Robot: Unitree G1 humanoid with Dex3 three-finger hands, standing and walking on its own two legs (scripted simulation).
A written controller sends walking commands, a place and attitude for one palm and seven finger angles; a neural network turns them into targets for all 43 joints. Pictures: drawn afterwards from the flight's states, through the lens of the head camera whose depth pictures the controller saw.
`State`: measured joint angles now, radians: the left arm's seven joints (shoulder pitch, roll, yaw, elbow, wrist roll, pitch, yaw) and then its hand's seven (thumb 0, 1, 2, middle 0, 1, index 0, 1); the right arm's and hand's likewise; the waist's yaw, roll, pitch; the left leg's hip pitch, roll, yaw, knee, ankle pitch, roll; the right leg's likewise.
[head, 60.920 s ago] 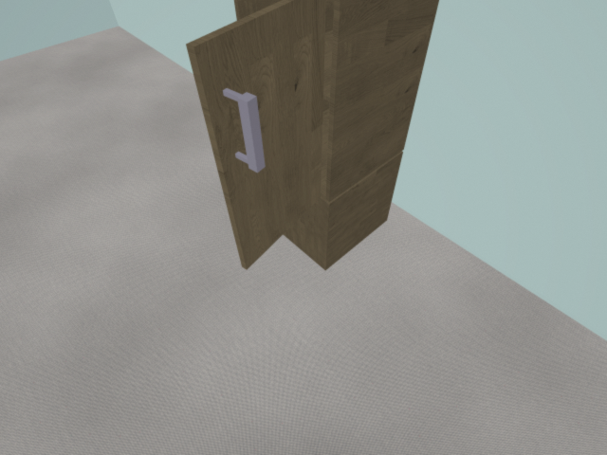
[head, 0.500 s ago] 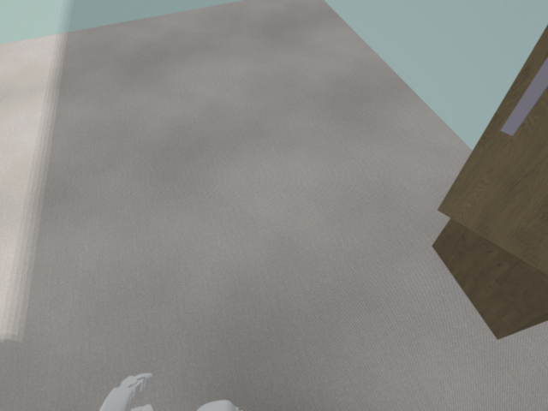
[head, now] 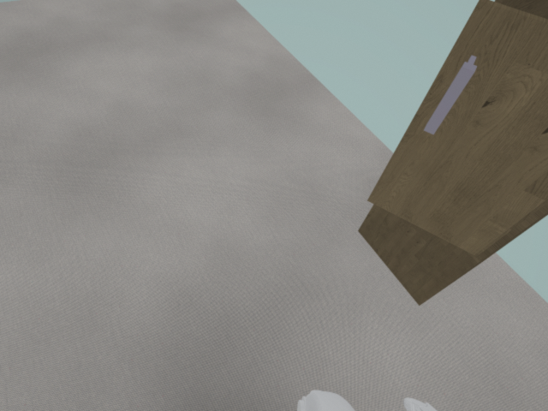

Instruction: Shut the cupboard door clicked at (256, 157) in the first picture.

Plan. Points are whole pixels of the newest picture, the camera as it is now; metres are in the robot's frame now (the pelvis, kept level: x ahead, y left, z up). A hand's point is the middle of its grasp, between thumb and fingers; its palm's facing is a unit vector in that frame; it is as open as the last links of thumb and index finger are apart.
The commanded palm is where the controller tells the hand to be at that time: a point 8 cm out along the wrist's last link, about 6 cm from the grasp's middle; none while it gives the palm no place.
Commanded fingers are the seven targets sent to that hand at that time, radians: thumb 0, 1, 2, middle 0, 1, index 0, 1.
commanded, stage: turn to face it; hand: left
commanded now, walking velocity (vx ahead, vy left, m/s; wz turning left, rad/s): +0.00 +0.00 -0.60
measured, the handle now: (450, 95) +0.71 -0.29 +0.08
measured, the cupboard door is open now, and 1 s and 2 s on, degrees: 28 28 28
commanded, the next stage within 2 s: take the last steps up to it in 0.72 s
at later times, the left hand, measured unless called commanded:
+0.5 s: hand (209, 388) +0.16 +0.11 -0.15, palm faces -0.29 -0.92 -0.28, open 7.4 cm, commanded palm none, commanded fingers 0.00 0.90 0.90 -0.20 -0.30 -0.20 -0.30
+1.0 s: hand (186, 375) +0.18 +0.15 -0.18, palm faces -0.39 -0.90 -0.18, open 7.4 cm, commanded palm none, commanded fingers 0.00 0.90 0.90 -0.20 -0.30 -0.20 -0.30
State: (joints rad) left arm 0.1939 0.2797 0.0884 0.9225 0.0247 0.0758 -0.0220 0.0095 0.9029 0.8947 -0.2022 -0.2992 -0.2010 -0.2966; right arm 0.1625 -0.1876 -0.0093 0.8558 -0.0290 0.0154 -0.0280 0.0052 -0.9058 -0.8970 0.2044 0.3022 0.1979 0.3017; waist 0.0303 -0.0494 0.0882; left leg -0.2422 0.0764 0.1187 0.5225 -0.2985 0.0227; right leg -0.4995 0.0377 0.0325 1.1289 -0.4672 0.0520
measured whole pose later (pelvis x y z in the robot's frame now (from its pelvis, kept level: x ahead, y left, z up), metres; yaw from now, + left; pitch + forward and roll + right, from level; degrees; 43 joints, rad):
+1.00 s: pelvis +0.06 -0.02 +0.01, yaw -25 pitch +1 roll -3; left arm 0.23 0.26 0.08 0.99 0.03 0.06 -0.02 0.01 0.90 0.89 -0.20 -0.30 -0.20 -0.30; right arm 0.26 -0.16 0.00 0.95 -0.04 -0.01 -0.03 0.00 -0.91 -0.90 0.20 0.30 0.20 0.30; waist 0.01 -0.04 0.04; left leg -0.21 0.06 0.12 0.44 -0.26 0.04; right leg -0.46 0.02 0.04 1.13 -0.36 0.03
